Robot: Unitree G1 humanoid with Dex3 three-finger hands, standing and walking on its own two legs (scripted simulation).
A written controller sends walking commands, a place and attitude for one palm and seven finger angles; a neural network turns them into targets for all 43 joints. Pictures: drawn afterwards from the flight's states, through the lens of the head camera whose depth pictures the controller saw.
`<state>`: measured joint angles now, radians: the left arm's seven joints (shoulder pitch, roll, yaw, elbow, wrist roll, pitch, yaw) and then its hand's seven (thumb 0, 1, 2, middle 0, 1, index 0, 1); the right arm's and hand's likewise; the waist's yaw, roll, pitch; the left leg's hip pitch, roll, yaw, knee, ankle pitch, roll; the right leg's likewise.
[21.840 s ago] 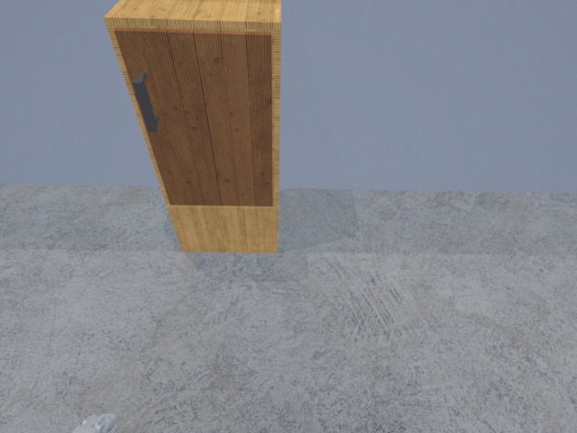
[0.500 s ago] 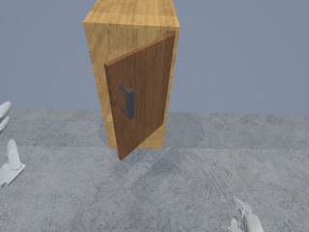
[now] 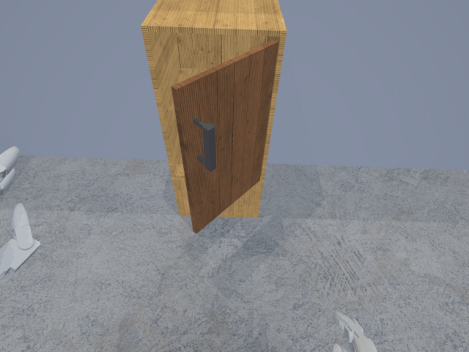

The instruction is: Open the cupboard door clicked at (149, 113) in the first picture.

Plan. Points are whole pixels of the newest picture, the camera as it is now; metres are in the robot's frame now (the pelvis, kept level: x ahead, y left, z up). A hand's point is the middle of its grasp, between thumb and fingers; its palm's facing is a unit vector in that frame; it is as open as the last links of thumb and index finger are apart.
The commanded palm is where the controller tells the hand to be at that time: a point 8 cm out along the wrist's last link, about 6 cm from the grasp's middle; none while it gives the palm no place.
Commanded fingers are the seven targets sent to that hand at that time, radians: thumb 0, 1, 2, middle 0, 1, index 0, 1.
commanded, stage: let the arm hang, fingers relaxed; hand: left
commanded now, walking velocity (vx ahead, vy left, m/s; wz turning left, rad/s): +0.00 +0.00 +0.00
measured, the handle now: (204, 145) +0.61 +0.11 -0.02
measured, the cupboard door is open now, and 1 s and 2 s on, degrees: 48 48 48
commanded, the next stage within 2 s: look to check the result in 1.08 s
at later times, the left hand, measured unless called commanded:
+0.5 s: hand out of the picture -0.01 +0.21 -0.16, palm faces +0.08 -0.96 -0.25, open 7.1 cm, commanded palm none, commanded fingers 0.00 0.90 0.90 -0.20 -0.30 -0.20 -0.30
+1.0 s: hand out of the picture -0.01 +0.19 -0.16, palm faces +0.07 -0.98 -0.19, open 7.3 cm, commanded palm none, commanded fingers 0.00 0.90 0.90 -0.20 -0.30 -0.20 -0.30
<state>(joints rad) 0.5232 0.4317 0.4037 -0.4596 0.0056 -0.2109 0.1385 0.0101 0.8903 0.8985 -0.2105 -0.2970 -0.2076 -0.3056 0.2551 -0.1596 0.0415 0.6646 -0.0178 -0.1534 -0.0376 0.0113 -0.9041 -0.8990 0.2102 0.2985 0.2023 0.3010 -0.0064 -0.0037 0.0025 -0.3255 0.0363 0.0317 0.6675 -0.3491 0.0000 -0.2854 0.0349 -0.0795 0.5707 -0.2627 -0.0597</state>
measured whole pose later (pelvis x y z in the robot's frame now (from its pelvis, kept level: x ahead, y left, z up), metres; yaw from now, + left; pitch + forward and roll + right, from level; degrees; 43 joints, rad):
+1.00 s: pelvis -0.01 +0.02 +0.02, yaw +2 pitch -2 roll +0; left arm 0.25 0.14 0.01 1.15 0.01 0.00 0.03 0.01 0.92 0.90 -0.20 -0.29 -0.20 -0.30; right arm 0.31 -0.12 0.01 1.15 -0.03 0.01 -0.03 0.00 -0.91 -0.90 0.20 0.30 0.20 0.30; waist -0.01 0.01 0.05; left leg -0.17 0.02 0.08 0.39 -0.18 0.01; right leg -0.19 -0.01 -0.10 0.40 -0.18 -0.03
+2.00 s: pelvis +0.01 +0.02 +0.01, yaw -1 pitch -1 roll +0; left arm 0.25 0.14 0.05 1.11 0.02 0.03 0.02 0.00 0.91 0.90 -0.20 -0.29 -0.20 -0.30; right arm 0.24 -0.15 -0.02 1.11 -0.02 0.02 -0.04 0.00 -0.92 -0.90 0.20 0.30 0.20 0.30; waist 0.01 0.01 0.07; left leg -0.19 0.04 0.13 0.46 -0.25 0.01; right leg -0.23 0.01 -0.05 0.48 -0.23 -0.03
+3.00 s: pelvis +0.03 +0.02 +0.01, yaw -34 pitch +1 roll -2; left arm 0.16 0.28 0.11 0.88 0.02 0.06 -0.04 0.00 0.91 0.90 -0.20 -0.29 -0.20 -0.30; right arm 0.21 -0.21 -0.02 0.89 -0.04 0.02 -0.04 0.00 -0.91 -0.90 0.21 0.30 0.20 0.30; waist 0.03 -0.01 0.12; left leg -0.23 0.09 0.03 0.50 -0.29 -0.03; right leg -0.49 0.01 0.00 0.93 -0.44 0.05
